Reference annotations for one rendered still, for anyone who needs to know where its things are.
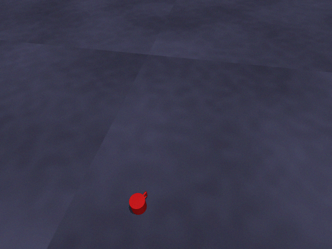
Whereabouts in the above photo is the mug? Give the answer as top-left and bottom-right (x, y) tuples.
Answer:
(129, 191), (147, 215)

